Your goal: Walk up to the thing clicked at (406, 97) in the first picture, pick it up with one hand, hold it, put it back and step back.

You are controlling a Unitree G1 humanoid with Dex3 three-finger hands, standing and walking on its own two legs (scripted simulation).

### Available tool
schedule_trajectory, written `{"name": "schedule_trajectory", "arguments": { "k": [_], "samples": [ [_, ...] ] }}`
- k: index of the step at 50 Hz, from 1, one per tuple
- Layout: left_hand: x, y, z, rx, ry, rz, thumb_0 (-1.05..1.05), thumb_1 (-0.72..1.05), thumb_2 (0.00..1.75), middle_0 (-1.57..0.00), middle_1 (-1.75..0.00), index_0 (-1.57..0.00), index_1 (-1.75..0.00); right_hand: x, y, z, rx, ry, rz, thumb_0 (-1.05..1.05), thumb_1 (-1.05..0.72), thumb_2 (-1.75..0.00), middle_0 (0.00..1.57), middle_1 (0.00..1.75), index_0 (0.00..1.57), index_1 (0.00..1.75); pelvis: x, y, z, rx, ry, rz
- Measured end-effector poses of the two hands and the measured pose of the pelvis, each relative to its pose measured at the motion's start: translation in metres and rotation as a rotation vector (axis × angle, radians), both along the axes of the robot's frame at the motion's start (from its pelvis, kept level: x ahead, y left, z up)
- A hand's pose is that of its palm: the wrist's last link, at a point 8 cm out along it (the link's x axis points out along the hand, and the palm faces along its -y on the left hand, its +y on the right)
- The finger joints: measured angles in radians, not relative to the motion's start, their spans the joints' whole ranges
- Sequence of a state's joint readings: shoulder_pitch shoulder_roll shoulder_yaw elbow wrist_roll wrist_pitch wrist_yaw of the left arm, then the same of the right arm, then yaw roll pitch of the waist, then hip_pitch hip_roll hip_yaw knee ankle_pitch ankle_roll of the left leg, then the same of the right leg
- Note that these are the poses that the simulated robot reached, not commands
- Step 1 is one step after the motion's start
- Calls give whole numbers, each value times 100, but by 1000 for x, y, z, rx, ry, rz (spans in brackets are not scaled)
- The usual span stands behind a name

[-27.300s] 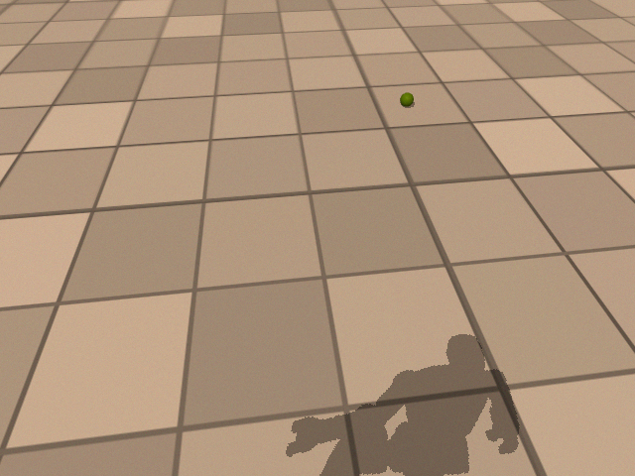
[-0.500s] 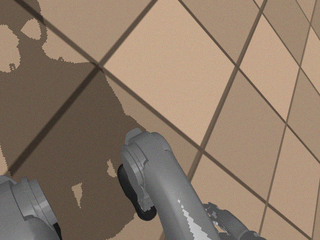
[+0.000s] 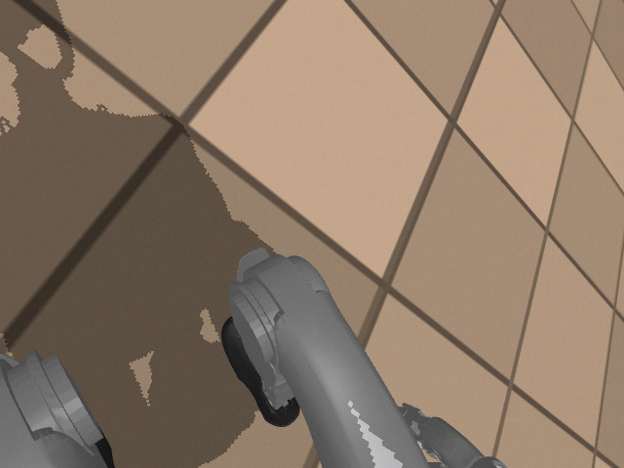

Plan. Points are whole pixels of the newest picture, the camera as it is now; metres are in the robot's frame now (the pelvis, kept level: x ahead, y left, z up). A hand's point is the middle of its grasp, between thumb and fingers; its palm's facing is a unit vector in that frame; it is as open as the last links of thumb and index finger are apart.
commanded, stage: close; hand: left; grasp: from above
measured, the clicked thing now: out of the picture +0.49 +0.34 -0.28
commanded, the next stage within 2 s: settle in 1.50 s
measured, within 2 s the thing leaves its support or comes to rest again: leaves its support in 1.92 s
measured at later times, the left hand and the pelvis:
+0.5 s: hand out of the picture +0.48 +0.33 -0.25, palm faces -0.43 -0.16 -0.89, open 12.5 cm; pelvis +0.00 +0.00 +0.00, yaw +0 degrees
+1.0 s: hand out of the picture +0.47 +0.33 -0.25, palm faces -0.43 -0.15 -0.89, open 10.7 cm; pelvis +0.00 +0.00 +0.00, yaw -1 degrees
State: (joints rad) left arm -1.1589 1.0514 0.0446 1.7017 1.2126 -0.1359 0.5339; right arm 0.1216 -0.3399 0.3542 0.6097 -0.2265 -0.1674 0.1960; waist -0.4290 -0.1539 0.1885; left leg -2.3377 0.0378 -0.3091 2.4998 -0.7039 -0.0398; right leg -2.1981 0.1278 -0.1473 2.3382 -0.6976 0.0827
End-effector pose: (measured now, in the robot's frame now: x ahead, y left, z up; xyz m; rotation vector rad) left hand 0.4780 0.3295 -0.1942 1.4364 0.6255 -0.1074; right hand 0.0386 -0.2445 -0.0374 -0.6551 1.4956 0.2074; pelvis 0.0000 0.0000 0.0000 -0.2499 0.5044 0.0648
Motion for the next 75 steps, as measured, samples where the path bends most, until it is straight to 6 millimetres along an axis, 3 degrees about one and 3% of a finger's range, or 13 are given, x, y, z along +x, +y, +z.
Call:
{"name": "schedule_trajectory", "arguments": {
  "k": [20, 45, 75],
  "samples": [
    [3, -2, 5, 8, -18, -7, 0, -33, 90, -15, -111, -18, -107, 5, -2, -1, 3, -26, 20, 0, -90, -90, 20, 30, 20, 30, -3, 0, 1, 2, -7, -5],
    [-3, 3, -4, 1, -5, -12, 0, -6, 79, -34, -103, -38, -97, 3, 3, 2, -6, -15, 29, 0, -90, -90, 20, 30, 20, 30, -4, 3, 0, -10, -14, -3],
    [2, 4, 0, 9, -7, -12, 0, -4, 58, -50, -89, -54, -82, -4, 8, -2, 8, 0, 25, 0, -90, -90, 20, 30, 20, 30, -4, 2, 0, -10, -19, -9]
  ]
}}
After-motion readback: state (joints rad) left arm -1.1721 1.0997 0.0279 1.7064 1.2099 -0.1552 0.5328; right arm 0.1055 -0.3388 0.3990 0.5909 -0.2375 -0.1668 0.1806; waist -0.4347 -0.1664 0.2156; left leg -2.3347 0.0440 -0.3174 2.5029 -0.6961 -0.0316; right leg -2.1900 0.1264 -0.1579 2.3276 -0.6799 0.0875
